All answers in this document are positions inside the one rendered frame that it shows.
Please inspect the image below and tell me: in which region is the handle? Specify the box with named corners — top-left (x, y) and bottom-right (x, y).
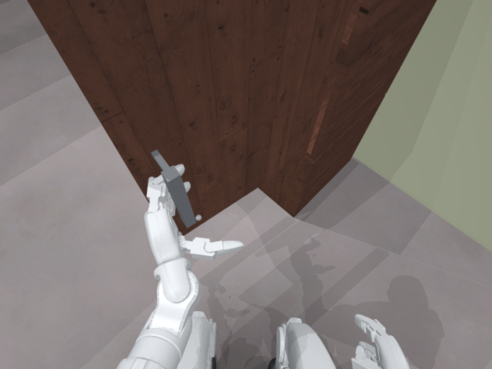
top-left (151, 150), bottom-right (196, 228)

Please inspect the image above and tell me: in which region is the robot left thigh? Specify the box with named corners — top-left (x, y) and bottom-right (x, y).
top-left (177, 317), bottom-right (216, 369)

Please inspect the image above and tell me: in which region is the robot thigh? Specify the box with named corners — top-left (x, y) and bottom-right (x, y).
top-left (177, 317), bottom-right (216, 369)
top-left (277, 322), bottom-right (336, 369)

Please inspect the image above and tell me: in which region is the robot right thigh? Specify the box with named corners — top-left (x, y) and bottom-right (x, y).
top-left (277, 322), bottom-right (336, 369)

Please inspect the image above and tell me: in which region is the right robot hand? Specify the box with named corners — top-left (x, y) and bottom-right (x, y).
top-left (351, 314), bottom-right (410, 369)

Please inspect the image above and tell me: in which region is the cupboard door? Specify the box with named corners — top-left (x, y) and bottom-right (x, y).
top-left (27, 0), bottom-right (354, 236)

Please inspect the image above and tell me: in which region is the left robot hand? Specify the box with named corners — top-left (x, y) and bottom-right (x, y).
top-left (144, 164), bottom-right (244, 266)

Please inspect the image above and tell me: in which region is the left robot forearm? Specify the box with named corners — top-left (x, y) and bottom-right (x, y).
top-left (116, 258), bottom-right (201, 369)

